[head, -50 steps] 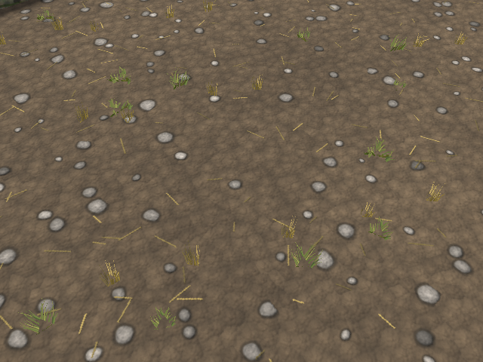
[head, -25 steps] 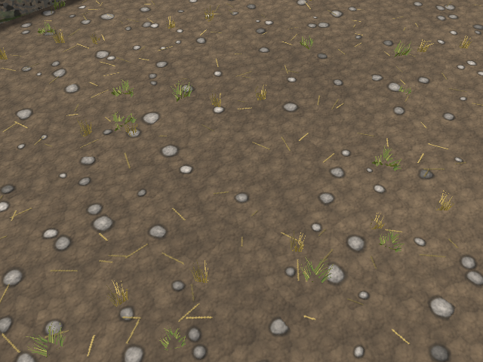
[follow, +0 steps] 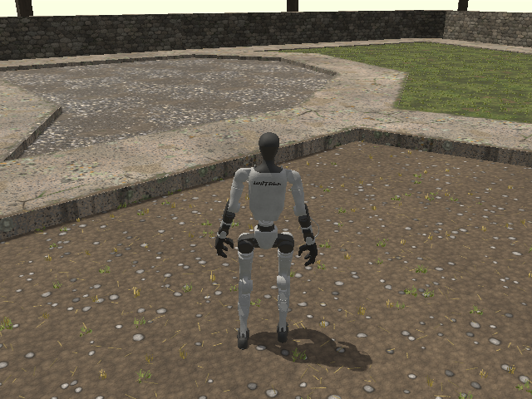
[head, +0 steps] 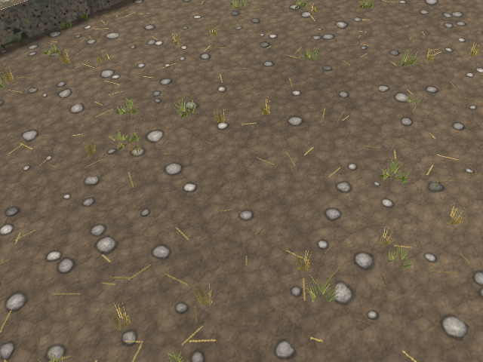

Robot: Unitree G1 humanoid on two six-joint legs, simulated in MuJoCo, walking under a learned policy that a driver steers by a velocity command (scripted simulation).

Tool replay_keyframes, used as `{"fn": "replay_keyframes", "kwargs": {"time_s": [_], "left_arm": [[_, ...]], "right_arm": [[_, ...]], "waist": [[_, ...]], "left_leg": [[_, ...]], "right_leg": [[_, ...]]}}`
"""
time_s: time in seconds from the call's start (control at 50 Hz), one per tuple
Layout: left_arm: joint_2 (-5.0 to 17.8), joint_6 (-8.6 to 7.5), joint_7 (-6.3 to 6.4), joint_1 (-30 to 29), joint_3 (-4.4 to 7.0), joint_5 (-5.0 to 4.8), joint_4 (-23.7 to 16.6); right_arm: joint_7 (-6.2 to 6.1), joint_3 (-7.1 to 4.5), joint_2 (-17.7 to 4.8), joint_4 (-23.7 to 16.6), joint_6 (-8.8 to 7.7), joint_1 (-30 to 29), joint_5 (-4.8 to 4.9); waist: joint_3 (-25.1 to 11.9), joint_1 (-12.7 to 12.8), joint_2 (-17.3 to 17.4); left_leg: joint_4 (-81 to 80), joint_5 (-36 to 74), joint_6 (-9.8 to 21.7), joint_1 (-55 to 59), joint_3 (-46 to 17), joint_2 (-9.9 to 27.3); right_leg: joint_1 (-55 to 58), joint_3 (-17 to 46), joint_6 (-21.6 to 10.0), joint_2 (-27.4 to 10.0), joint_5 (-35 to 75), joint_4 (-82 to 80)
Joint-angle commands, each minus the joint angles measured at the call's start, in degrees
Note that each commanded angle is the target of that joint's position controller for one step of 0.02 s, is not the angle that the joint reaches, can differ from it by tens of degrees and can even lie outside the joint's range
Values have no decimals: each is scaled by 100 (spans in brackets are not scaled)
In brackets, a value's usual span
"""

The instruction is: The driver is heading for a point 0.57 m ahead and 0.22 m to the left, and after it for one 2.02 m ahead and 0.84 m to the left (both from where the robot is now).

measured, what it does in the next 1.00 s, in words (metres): walks ahead, turning left: left foot, then right foot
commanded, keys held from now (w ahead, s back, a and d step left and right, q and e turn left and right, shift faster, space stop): w+q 1.00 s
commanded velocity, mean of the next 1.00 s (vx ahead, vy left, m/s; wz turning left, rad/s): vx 0.46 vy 0.00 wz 0.48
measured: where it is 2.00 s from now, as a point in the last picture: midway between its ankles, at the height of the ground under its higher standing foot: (128, 253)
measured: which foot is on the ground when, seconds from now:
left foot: down 0.00-0.00, up 0.02-0.46, down 0.48-0.96, up 0.98-1.00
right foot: down 0.00-0.48, up 0.50-0.94, down 0.96-1.00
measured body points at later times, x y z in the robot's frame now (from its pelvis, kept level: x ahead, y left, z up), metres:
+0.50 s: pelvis +0.23 +0.04 -0.02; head +0.26 +0.04 +0.42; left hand +0.10 +0.27 -0.16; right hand +0.50 -0.13 -0.11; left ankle +0.33 +0.13 -0.73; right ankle +0.01 -0.11 -0.70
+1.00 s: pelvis +0.52 +0.09 -0.01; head +0.54 +0.11 +0.44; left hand +0.60 +0.42 -0.08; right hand +0.68 -0.15 -0.13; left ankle +0.34 +0.13 -0.71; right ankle +0.67 +0.05 -0.73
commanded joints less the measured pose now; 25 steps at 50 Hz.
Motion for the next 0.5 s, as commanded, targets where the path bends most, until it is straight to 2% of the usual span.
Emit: {"fn": "replay_keyframes", "kwargs": {"time_s": [0.02,0.04,0.06,0.08,0.1,0.12,0.14,0.18,0.24,0.3,0.36,0.38,0.42,0.44,0.46,0.48,0.5], "left_arm": [[1147,-111,42,1830,313,27,331],[1271,-209,-19,2090,289,131,382],[862,-306,-15,1571,149,142,231],[588,-359,-19,1146,69,105,68],[542,-379,-41,852,33,94,-33],[423,-376,-52,774,-14,104,-60],[308,-352,-42,869,-56,166,-54],[392,-333,16,1096,-64,233,-23],[576,-293,113,1041,-60,272,-119],[715,-263,184,1187,-49,225,-178],[773,-196,194,1441,-23,153,-152],[835,-169,198,1406,-6,141,-182],[1024,-100,242,1259,54,128,-298],[1108,-45,270,1130,88,147,-390],[1189,-6,270,983,115,150,-490],[1207,-31,250,874,112,144,-608],[356,-170,108,1313,-100,301,-845]], "right_arm": [[51,37,-175,-700,-166,-942,-41],[12,-13,-278,-827,-245,-986,60],[32,-71,-462,-801,-299,-916,187],[80,-87,-475,-739,-333,-811,213],[88,-118,-453,-685,-354,-764,164],[105,-166,-490,-670,-344,-832,110],[152,-181,-422,-652,-307,-797,79],[235,-159,-194,-696,-216,-883,51],[273,-87,-22,-1073,-163,-1523,35],[359,2,75,-1431,-161,-2169,-14],[484,33,74,-1708,-154,-2556,-12],[523,11,27,-1781,-160,-2566,-10],[581,-101,-189,-1831,-149,-2268,-13],[599,-208,-389,-1746,-127,-1762,-3],[585,-367,-691,-1572,-101,-975,7],[484,-565,-1022,-1361,-45,-82,10],[349,-630,-1456,-1309,6,162,-3]], "waist": [[73,933,-1598],[-45,936,-1799],[392,630,-1027],[601,437,-857],[679,302,-744],[735,269,-735],[610,256,-763],[544,273,-680],[776,309,-515],[889,442,-522],[973,449,-467],[904,350,-523],[493,4,-807],[152,-314,-948],[-304,-727,-965],[-701,-1198,-723],[-1228,-623,902]], "left_leg": [[1844,-154,187,-3072,204,-259],[3292,-1094,173,-3638,-364,-495],[3972,-754,318,-4047,-854,-150],[4028,-101,449,-4139,-914,69],[3826,415,503,-4091,-896,185],[3557,797,518,-4002,-851,292],[3435,1068,502,-3766,-737,341],[3316,1364,358,-3697,-529,337],[2448,1851,204,-3798,-324,325],[1505,2343,215,-3408,183,288],[963,2212,419,-3286,480,178],[838,2069,525,-3092,594,75],[872,1637,757,-2417,870,-263],[933,1396,894,-1812,949,-460],[704,1453,1079,-754,901,-621],[299,1488,1304,819,312,-485],[144,915,2141,2786,-2473,1040]], "right_leg": [[2623,2440,-572,-1459,-582,-1678],[2485,4088,-1197,-2331,-1058,-2173],[2242,3738,-1132,-2329,-1249,-2167],[2035,2998,-829,-2053,-1084,-2207],[1902,2375,-584,-1835,-509,-2274],[1839,1719,-362,-1631,421,-2248],[1752,1209,-241,-1433,1012,-2217],[1666,665,-298,-1340,1933,-2237],[1354,147,-342,-1298,2395,-2455],[1152,-353,-304,-1279,2552,-2606],[1578,-684,-278,-1429,3307,-2343],[1735,-800,-248,-1477,4094,-2106],[2040,-959,-181,-1584,6210,-1285],[2063,-1001,-153,-1608,6992,-518],[1781,-971,-102,-1567,7084,531],[709,-948,85,-1311,5890,2010],[-1760,-790,390,-246,65,4398]]}}
Next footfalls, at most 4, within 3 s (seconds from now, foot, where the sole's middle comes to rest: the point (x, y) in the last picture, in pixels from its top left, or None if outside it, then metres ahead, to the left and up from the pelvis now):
0.48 left None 0.37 0.14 -0.77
0.96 right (239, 306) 0.71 0.07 -0.77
1.46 left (114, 298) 0.74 0.45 -0.77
2.02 right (131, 202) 1.13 0.45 -0.77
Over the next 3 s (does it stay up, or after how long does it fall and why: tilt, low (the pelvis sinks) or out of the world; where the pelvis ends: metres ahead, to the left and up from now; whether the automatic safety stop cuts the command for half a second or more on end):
stays up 1.44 0.60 -0.01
